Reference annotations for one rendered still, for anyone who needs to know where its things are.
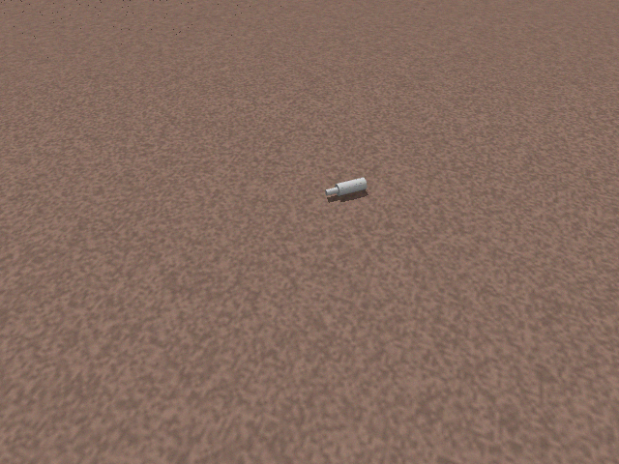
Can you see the bottle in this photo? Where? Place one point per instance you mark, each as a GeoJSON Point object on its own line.
{"type": "Point", "coordinates": [348, 187]}

